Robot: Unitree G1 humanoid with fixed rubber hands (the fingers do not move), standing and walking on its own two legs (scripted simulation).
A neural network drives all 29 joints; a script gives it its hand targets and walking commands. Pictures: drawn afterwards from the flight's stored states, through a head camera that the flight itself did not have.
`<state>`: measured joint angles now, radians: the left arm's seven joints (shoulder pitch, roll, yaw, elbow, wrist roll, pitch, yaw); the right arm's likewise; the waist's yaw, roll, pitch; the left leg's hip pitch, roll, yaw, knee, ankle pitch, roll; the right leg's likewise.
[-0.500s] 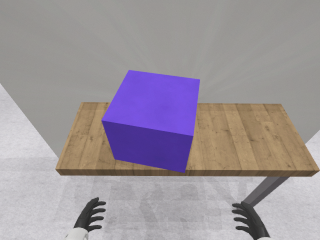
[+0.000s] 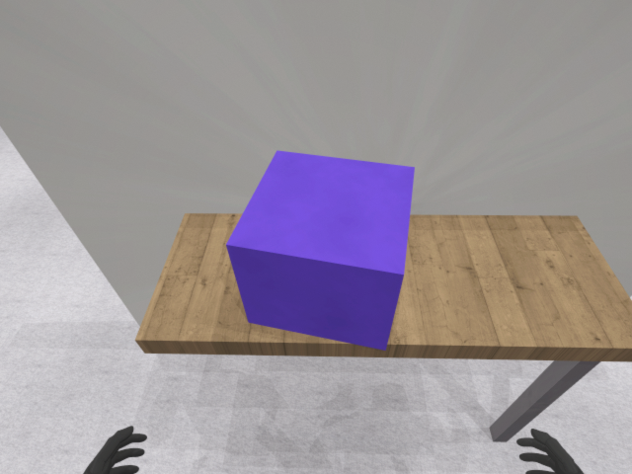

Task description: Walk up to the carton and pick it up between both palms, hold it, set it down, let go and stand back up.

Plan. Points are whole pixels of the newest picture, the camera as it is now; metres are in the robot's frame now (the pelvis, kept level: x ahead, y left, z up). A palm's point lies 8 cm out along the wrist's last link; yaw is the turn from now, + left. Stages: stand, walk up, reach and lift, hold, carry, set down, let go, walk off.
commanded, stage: stand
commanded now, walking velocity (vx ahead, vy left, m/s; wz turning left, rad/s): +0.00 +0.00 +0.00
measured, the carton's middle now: (329, 246) +0.49 +0.01 -0.02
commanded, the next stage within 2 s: none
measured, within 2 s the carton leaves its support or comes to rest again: neither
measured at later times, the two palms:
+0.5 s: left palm out of the picture +0.07 +0.31 -0.09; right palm out of the picture +0.08 -0.29 -0.10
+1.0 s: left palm out of the picture +0.06 +0.32 -0.09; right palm out of the picture +0.07 -0.30 -0.10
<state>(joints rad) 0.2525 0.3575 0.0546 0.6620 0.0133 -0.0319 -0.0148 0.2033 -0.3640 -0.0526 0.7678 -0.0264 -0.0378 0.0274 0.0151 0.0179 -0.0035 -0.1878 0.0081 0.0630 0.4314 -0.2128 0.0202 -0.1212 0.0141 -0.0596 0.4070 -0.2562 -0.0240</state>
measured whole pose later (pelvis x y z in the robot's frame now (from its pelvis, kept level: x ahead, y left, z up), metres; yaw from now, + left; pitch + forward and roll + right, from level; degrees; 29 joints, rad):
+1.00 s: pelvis -0.02 +0.01 +0.00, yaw +1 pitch -3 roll +0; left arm 0.24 0.39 0.00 0.86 0.00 -0.03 0.01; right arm 0.18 -0.39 -0.02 0.94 -0.01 -0.04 0.01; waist 0.00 0.01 0.03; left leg -0.16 -0.02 0.06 0.34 -0.14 0.04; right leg -0.10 -0.01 -0.06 0.34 -0.20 -0.01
